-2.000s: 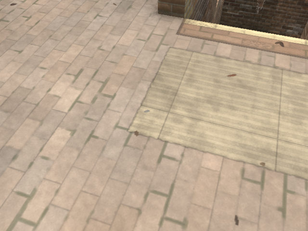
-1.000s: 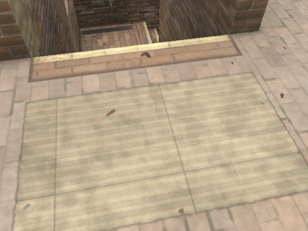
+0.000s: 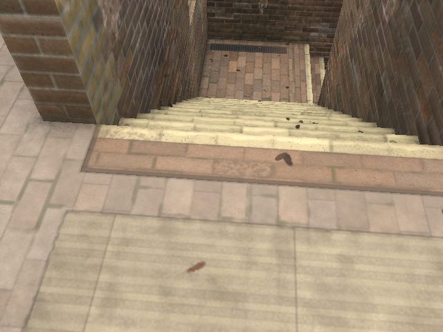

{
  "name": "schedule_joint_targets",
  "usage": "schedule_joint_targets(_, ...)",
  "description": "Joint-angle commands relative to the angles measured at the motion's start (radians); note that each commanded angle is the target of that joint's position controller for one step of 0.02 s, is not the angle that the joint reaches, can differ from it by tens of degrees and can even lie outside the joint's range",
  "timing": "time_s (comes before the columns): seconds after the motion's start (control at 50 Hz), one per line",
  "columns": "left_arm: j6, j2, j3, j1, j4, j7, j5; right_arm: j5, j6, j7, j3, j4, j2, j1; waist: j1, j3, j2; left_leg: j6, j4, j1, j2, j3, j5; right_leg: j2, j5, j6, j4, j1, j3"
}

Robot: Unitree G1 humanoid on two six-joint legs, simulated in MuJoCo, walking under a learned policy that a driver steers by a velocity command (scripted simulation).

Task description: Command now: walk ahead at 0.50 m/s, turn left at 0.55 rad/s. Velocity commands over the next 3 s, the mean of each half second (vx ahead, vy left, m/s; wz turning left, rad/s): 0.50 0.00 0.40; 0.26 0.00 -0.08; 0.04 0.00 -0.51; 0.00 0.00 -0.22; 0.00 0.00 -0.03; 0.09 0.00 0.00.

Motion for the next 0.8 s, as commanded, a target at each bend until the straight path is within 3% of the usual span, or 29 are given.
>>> schedule_joint_targets(0.02,-0.064,0.131,0.025,-0.096,-0.139,0.0,0.008,0.002,-0.014,-0.012,-0.037,-0.041,-0.117,0.127,-0.049,-0.148,-0.029,0.212,-0.325,0.501,0.297,-0.505,0.163,-0.066,0.11,-0.019,0.062,-0.494,0.119)
schedule_joint_targets(0.04,-0.051,0.141,0.034,-0.071,-0.139,0.002,0.022,-0.008,-0.014,-0.015,-0.028,-0.06,-0.096,0.09,-0.012,-0.128,-0.014,0.204,-0.349,0.403,0.27,-0.451,0.235,-0.087,0.138,-0.009,0.015,-0.422,0.124)
schedule_joint_targets(0.1,-0.015,0.108,0.033,-0.059,-0.156,0.004,0.037,-0.005,-0.019,-0.026,-0.034,-0.066,-0.119,0.091,0.019,-0.095,0.004,0.204,-0.388,0.258,0.23,-0.368,0.354,-0.091,0.186,0.037,-0.112,-0.362,0.093)
schedule_joint_targets(0.16,-0.007,0.076,0.019,-0.174,-0.197,0.008,0.042,0.001,-0.013,-0.046,-0.043,-0.053,-0.152,0.137,-0.015,-0.064,0.031,0.162,-0.383,0.192,0.172,-0.292,0.363,-0.058,0.365,0.066,-0.328,-0.356,0.066)
schedule_joint_targets(0.22,-0.014,0.052,0.006,-0.272,-0.214,-0.005,0.031,0.006,-0.003,-0.054,-0.039,-0.037,-0.144,0.186,-0.068,-0.072,0.075,0.11,-0.354,0.196,0.139,-0.261,0.263,-0.01,0.555,0.062,-0.557,-0.283,0.049)
schedule_joint_targets(0.28,-0.027,0.072,0.009,-0.34,-0.236,-0.024,0.02,0.007,-0.002,-0.053,-0.032,-0.009,-0.138,0.246,-0.105,-0.062,0.09,0.103,-0.32,0.276,0.19,-0.321,0.193,0.0,0.586,0.039,-0.643,-0.276,0.06)
schedule_joint_targets(0.32,-0.036,0.097,0.018,-0.354,-0.248,-0.032,0.02,0.004,0.001,-0.055,-0.031,0.001,-0.138,0.261,-0.102,-0.056,0.097,0.095,-0.272,0.363,0.232,-0.376,0.2,0.003,0.511,0.007,-0.688,-0.293,0.068)
schedule_joint_targets(0.36,-0.043,0.117,0.028,-0.311,-0.245,-0.034,0.019,0.0,0.007,-0.056,-0.035,0.003,-0.15,0.246,-0.07,-0.058,0.125,0.078,-0.224,0.412,0.254,-0.405,0.29,0.014,0.423,-0.029,-0.716,-0.245,0.054)
schedule_joint_targets(0.38,-0.047,0.132,0.039,-0.231,-0.225,-0.03,0.022,0.0,0.009,-0.056,-0.032,-0.003,-0.143,0.225,-0.022,-0.089,0.127,0.061,-0.152,0.414,0.225,-0.387,0.422,0.034,0.427,-0.056,-0.76,-0.136,0.03)
schedule_joint_targets(0.4,-0.05,0.167,0.054,-0.104,-0.201,-0.025,0.033,-0.006,0.007,-0.053,-0.02,-0.016,-0.114,0.205,0.039,-0.19,0.105,0.031,0.012,0.362,0.173,-0.343,0.48,-0.022,0.472,-0.106,-0.737,0.071,0.075)
schedule_joint_targets(0.42,-0.049,0.235,0.071,0.063,-0.185,-0.021,0.041,-0.024,0.001,-0.055,-0.003,-0.036,-0.074,0.238,0.083,-0.341,-0.034,-0.015,0.312,0.159,0.08,-0.261,0.248,-0.197,0.51,-0.198,-0.697,0.38,0.289)
schedule_joint_targets(0.44,-0.035,0.262,0.084,0.144,-0.132,-0.033,0.032,0.007,-0.012,-0.052,0.013,-0.025,-0.026,0.375,0.041,-0.418,-0.348,-0.078,0.606,-0.181,-0.039,-0.195,-0.358,-0.369,0.267,-0.338,-0.822,0.627,0.724)
schedule_joint_targets(0.46,-0.031,0.169,0.061,0.139,-0.138,-0.035,0.004,0.019,-0.017,-0.05,0.0,-0.015,-0.115,0.317,0.073,-0.321,-0.214,-0.076,0.704,-0.308,0.022,-0.255,-0.363,-0.356,0.036,-0.303,-0.88,0.583,0.771)
schedule_joint_targets(0.48,-0.023,0.129,0.047,0.069,-0.147,-0.029,0.005,0.018,-0.018,-0.047,-0.008,-0.041,-0.146,0.193,0.08,-0.178,-0.113,-0.076,0.71,-0.347,0.067,-0.216,-0.266,-0.32,0.047,-0.261,-0.901,0.447,0.621)
schedule_joint_targets(0.5,-0.015,0.118,0.038,0.012,-0.158,-0.03,0.018,0.003,-0.02,-0.046,-0.005,-0.056,-0.133,0.13,0.057,-0.107,-0.037,-0.078,0.668,-0.318,0.109,-0.174,-0.19,-0.28,0.16,-0.243,-0.925,0.314,0.519)
schedule_joint_targets(0.52,-0.013,0.102,0.031,-0.02,-0.159,-0.032,0.024,-0.01,-0.022,-0.044,-0.007,-0.064,-0.117,0.108,0.031,-0.064,-0.025,-0.082,0.605,-0.29,0.139,-0.161,-0.142,-0.244,0.257,-0.24,-0.951,0.225,0.452)
schedule_joint_targets(0.54,-0.015,0.091,0.026,-0.034,-0.158,-0.032,0.031,-0.011,-0.02,-0.042,-0.008,-0.063,-0.101,0.125,0.004,-0.064,-0.056,-0.085,0.562,-0.235,0.163,-0.155,-0.116,-0.213,0.324,-0.231,-0.972,0.17,0.397)
schedule_joint_targets(0.58,-0.02,0.088,0.023,-0.04,-0.145,-0.035,0.025,-0.007,-0.011,-0.042,-0.003,-0.051,-0.069,0.152,-0.017,-0.064,-0.095,-0.102,0.491,-0.185,0.169,-0.122,-0.107,-0.182,0.514,-0.236,-0.995,0.116,0.305)
schedule_joint_targets(0.64,-0.014,0.129,0.032,-0.043,-0.119,-0.024,0.025,-0.024,-0.009,-0.049,0.012,-0.065,-0.03,0.101,-0.023,-0.07,-0.075,-0.139,0.302,-0.14,0.16,-0.084,-0.029,-0.165,0.925,-0.233,-0.972,0.082,0.163)
schedule_joint_targets(0.72,0.012,0.147,0.034,0.008,-0.079,-0.01,0.012,-0.015,-0.012,-0.041,0.018,-0.067,-0.019,0.009,0.022,-0.11,-0.098,-0.138,0.06,-0.02,0.113,-0.054,0.216,-0.126,0.94,-0.187,-0.941,0.096,0.073)
schedule_joint_targets(0.76,0.024,0.145,0.031,0.038,-0.056,-0.008,0.003,-0.019,-0.011,-0.037,0.012,-0.086,-0.034,-0.041,0.035,-0.106,-0.098,-0.127,-0.007,0.004,0.096,-0.072,0.224,-0.139,0.888,-0.182,-0.901,0.121,0.111)
schedule_joint_targets(0.8,0.033,0.159,0.036,0.023,-0.053,-0.005,-0.004,-0.025,-0.016,-0.035,0.0,-0.096,-0.058,-0.047,0.017,-0.104,-0.105,-0.106,-0.077,0.035,0.082,-0.085,0.195,-0.153,0.831,-0.169,-0.839,0.143,0.162)
Next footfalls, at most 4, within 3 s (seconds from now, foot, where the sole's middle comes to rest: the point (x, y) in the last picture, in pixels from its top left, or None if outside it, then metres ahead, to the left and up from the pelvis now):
0.40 right None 0.42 -0.11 -0.76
0.84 left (182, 285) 0.57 0.16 -0.76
1.28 right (270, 294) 0.55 -0.11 -0.76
1.76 left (193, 280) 0.59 0.13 -0.76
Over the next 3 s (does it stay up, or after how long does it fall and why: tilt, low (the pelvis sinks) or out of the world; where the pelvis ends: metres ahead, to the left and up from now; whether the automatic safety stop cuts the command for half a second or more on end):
stays up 0.58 0.03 0.03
